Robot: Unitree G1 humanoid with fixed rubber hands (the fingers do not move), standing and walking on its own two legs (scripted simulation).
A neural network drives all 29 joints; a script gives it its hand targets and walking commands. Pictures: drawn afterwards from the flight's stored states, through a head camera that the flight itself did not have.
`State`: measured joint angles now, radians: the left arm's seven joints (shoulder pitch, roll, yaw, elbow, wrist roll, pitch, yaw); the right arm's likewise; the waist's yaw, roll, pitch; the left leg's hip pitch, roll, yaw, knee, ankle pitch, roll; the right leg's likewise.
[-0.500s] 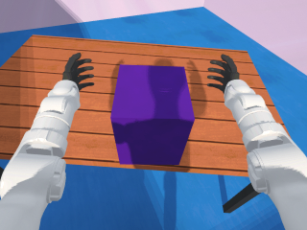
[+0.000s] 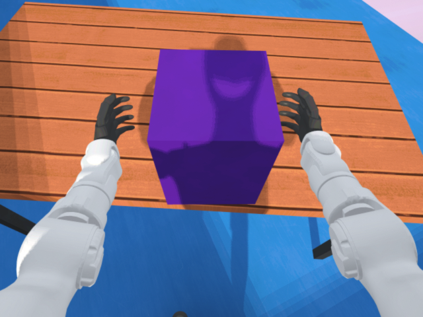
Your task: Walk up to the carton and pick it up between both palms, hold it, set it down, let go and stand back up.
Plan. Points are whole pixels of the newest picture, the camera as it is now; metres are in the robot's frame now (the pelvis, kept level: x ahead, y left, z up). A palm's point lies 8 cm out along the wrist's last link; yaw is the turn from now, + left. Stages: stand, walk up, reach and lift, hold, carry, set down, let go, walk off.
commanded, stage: reach and lift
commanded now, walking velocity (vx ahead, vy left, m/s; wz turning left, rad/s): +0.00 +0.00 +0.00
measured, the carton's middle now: (212, 134) +0.48 +0.02 +0.02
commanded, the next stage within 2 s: none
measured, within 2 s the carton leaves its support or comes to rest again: neither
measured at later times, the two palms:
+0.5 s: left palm (131, 132) +0.45 +0.18 +0.05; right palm (291, 127) +0.47 -0.13 +0.06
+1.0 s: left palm (136, 133) +0.45 +0.17 +0.05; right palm (288, 131) +0.46 -0.13 +0.06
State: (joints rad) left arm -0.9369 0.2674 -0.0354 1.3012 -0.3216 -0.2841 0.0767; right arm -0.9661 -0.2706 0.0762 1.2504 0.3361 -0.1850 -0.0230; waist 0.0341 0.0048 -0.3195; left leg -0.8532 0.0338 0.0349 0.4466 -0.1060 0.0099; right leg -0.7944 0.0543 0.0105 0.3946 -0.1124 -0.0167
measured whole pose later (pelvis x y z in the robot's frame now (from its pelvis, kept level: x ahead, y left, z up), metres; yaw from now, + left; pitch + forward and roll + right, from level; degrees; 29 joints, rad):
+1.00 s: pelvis +0.04 -0.01 +0.02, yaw +5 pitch +19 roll -1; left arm -0.79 -0.08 0.63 0.96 0.47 -0.21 0.01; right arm -0.74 0.15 -0.64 0.85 -0.55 -0.20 -0.03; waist -0.03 0.00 -0.15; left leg -0.46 0.00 -0.04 0.16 -0.03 0.00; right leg -0.37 0.03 -0.06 0.09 -0.05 -0.03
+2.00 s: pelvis +0.03 -0.01 +0.02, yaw +6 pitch +18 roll -1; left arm -0.77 -0.08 0.61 0.96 0.47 -0.20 0.01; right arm -0.73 0.17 -0.69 0.83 -0.62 -0.23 -0.03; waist -0.03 0.01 -0.14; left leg -0.45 -0.01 -0.06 0.12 0.00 0.00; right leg -0.35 0.03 -0.08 0.07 -0.04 -0.03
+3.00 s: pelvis +0.01 -0.01 +0.03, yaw +8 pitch +10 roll -1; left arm -0.76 -0.03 0.45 0.94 0.33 -0.07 0.04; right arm -0.70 0.12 -0.52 0.89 -0.45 -0.16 -0.10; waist -0.06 -0.03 -0.16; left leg -0.35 -0.01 -0.08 0.17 0.00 0.00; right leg -0.24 0.02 -0.10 0.11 -0.05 -0.03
